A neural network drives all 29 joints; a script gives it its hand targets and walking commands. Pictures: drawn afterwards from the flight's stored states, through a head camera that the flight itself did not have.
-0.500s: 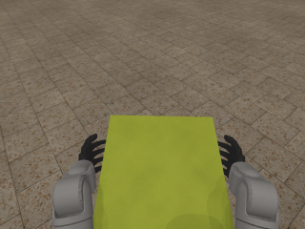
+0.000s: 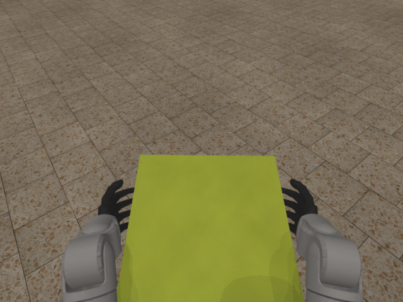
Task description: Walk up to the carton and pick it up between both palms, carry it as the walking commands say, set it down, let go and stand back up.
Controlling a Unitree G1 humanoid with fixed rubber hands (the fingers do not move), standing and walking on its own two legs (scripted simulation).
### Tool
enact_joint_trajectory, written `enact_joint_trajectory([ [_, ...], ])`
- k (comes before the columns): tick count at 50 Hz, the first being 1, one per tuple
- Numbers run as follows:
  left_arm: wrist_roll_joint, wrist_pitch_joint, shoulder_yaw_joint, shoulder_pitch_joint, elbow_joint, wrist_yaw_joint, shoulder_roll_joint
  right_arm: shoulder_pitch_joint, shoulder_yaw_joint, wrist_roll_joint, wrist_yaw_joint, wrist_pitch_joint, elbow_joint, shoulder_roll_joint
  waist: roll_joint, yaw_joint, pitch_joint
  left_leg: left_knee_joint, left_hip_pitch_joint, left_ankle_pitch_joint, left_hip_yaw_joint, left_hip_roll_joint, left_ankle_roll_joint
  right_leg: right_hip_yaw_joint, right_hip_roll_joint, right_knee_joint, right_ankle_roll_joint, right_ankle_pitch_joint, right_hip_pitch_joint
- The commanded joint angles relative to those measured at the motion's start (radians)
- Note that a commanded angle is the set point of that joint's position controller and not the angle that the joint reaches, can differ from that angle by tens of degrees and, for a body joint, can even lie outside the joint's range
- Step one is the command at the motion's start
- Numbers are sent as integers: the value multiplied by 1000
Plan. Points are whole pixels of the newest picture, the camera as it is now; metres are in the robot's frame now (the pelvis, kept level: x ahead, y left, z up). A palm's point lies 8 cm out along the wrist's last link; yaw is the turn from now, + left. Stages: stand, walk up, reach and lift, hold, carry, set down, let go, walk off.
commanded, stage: carry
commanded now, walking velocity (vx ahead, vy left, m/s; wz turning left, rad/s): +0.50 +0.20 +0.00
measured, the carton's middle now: (206, 241) +0.26 +0.01 +0.00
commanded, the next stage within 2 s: none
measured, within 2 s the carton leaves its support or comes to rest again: neither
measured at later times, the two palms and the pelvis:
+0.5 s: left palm (100, 126) +0.54 +0.28 +0.07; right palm (230, 122) +0.55 -0.06 +0.07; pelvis +0.28 +0.10 -0.02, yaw +1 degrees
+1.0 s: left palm (105, 69) +0.84 +0.36 +0.07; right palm (203, 65) +0.87 +0.02 +0.07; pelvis +0.59 +0.17 +0.00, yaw +3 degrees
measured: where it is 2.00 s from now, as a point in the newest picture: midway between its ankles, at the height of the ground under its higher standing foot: (170, 215)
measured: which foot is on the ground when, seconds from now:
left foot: down 0.00-0.10, up 0.12-0.44, down 0.46-0.90, up 0.92-1.00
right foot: up 0.00-0.06, down 0.08-0.48, up 0.50-0.84, down 0.86-1.00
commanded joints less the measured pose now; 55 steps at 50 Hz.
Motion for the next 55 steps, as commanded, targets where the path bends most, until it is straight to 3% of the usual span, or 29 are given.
enact_joint_trajectory([
  [1,-417,10,-777,-461,-60,-245,-799,-457,740,420,227,6,-95,769,98,-24,-88,-121,247,276,-218,250,137,-44,21,-183,-15,53,-176],
  [4,-380,5,-766,-415,-52,-229,-795,-441,757,426,239,10,-101,748,53,6,-177,69,-12,285,-44,156,45,-99,52,-406,-45,323,314],
  [5,-367,4,-757,-377,-43,-222,-788,-467,769,432,245,12,-118,739,-26,34,-220,259,-198,331,15,105,-2,34,-43,-426,-83,263,539],
  [6,-326,1,-738,-354,-15,-217,-770,-499,793,449,254,24,-137,731,-239,49,-233,543,-399,147,-4,20,-43,497,-309,-543,-225,84,617],
  [7,-343,1,-746,-397,-33,-214,-787,-499,794,454,260,30,-126,733,-252,38,-176,701,-555,-147,-116,-19,-43,657,-419,-612,-308,209,621],
  [8,-356,1,-755,-419,-59,-212,-801,-489,789,458,261,26,-116,749,-152,30,-150,803,-620,-141,-216,61,-32,597,-429,-594,-301,272,619],
  [10,-381,3,-782,-429,-75,-219,-817,-482,762,458,261,13,-97,770,-56,28,-112,737,-651,-70,-234,116,-50,401,-386,-591,-214,418,601],
  [13,-423,-3,-799,-425,-88,-235,-829,-445,743,425,242,0,-103,792,-113,20,-64,473,-534,30,-161,93,-86,166,-282,-595,-119,590,513],
  [17,-434,1,-796,-386,-101,-245,-782,-376,750,383,210,0,-132,771,-196,19,-37,229,-343,147,-14,24,-75,-27,-196,-570,-60,802,438],
  [20,-424,5,-794,-366,-126,-246,-750,-397,769,385,207,3,-167,756,-274,10,-82,122,-154,245,40,-20,-52,-85,-195,-490,-15,1039,433],
  [22,-408,7,-797,-367,-142,-244,-725,-389,767,386,210,7,-160,746,-213,-19,-179,50,110,223,102,-43,-18,-138,-144,-258,19,917,378],
  [23,-393,7,-793,-377,-136,-245,-704,-379,761,386,212,9,-146,734,-135,-40,-242,109,293,100,34,14,10,-115,-123,-67,28,717,238],
  [24,-394,14,-797,-400,-125,-249,-708,-365,734,379,213,6,-111,716,131,-47,-261,-3,383,-57,-368,229,111,-107,-11,171,51,339,-10],
  [25,-397,12,-796,-417,-107,-251,-713,-362,719,388,219,3,-78,707,283,-44,-225,-105,426,-33,-611,352,208,3,63,394,27,-33,-242],
  [26,-412,3,-810,-435,-110,-250,-743,-397,730,416,226,-1,-107,726,192,-38,-220,-92,376,104,-551,365,206,92,8,494,-10,-57,-297],
  [28,-441,-10,-820,-453,-134,-253,-805,-430,748,436,234,-11,-128,777,71,-21,-205,-95,281,221,-383,296,150,120,-51,391,-18,89,-245],
  [34,-368,-11,-799,-368,-76,-222,-798,-412,769,443,253,-8,-117,768,93,-19,-126,-206,200,205,-208,264,140,19,-32,-7,-16,148,-175],
  [40,-366,1,-772,-393,-63,-219,-773,-408,755,416,261,5,-113,712,111,-31,-50,-18,212,890,-38,203,61,-87,81,-252,-28,366,-69],
  [42,-371,2,-767,-388,-63,-221,-775,-417,757,417,259,10,-131,698,91,-11,-115,137,212,1025,16,163,8,-130,116,-344,-46,504,84],
  [43,-373,3,-769,-387,-71,-222,-777,-418,758,424,259,12,-132,691,73,5,-166,232,150,962,35,148,-26,-113,84,-376,-65,630,225],
  [44,-373,6,-773,-378,-79,-222,-762,-426,757,427,258,15,-128,680,7,22,-223,373,41,769,29,123,-62,-14,-28,-362,-102,860,385],
  [45,-371,2,-777,-398,-59,-226,-772,-465,767,441,255,25,-137,699,-170,49,-296,661,-139,312,-21,22,-129,230,-242,-329,-278,1150,547],
  [46,-382,10,-769,-385,-23,-228,-796,-459,766,437,255,31,-122,710,-240,36,-280,763,-281,-198,-101,-50,-118,371,-304,-414,-328,1281,580],
  [47,-383,15,-761,-386,-3,-233,-803,-422,749,420,252,29,-69,736,-178,22,-278,779,-308,-240,-189,6,-89,319,-308,-425,-309,1227,581],
  [49,-408,3,-783,-422,-47,-240,-848,-439,738,429,259,13,-93,779,-102,18,-195,448,-324,-219,-272,92,-57,212,-251,-434,-203,1072,495],
  [50,-423,-5,-792,-445,-67,-242,-856,-427,730,424,259,7,-96,790,-99,12,-176,248,-271,-215,-243,91,-50,145,-212,-438,-163,1034,446],
  [51,-428,-12,-796,-457,-87,-243,-852,-413,723,418,255,2,-110,793,-111,9,-197,140,-199,-185,-148,39,-61,90,-182,-437,-164,1031,425],
  [53,-424,-15,-804,-433,-82,-243,-831,-381,726,398,242,-7,-119,778,-77,-7,-274,-17,-9,129,-74,44,-68,36,-140,-398,-102,858,369],
  [55,-420,-13,-804,-411,-76,-245,-811,-372,723,387,237,-7,-131,754,-44,-6,-294,31,97,382,-154,166,-54,-2,-74,-370,-23,590,267],
])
